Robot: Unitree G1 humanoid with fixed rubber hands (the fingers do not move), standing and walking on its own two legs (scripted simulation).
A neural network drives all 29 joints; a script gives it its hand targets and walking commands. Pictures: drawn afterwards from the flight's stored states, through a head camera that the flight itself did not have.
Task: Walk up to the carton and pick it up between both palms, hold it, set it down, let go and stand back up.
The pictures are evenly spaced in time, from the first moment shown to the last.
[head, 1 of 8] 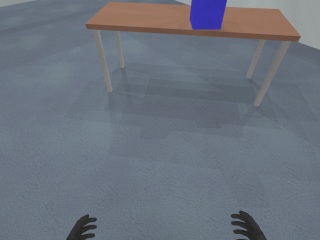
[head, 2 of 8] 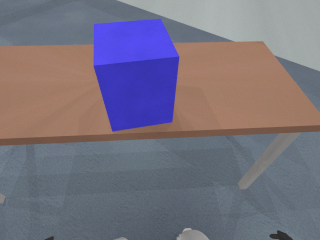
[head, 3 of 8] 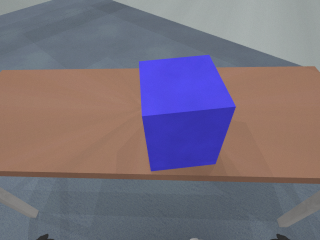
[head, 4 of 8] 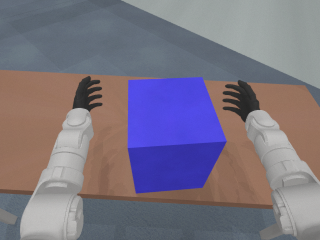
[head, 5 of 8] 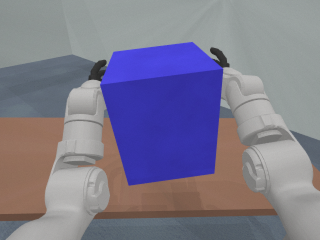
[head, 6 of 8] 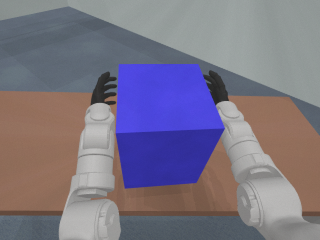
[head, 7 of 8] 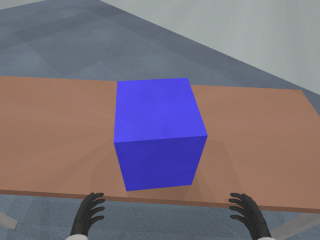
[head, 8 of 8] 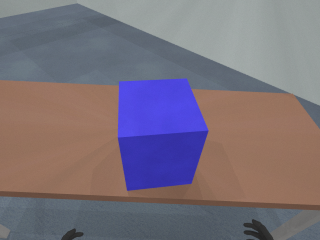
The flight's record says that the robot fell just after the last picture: no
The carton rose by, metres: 0.25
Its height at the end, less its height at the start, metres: +0.00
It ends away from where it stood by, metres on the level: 0.03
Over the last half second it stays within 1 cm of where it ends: yes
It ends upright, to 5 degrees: yes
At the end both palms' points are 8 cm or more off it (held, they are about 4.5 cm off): yes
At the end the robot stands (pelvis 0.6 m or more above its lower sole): yes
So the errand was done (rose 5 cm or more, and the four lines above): yes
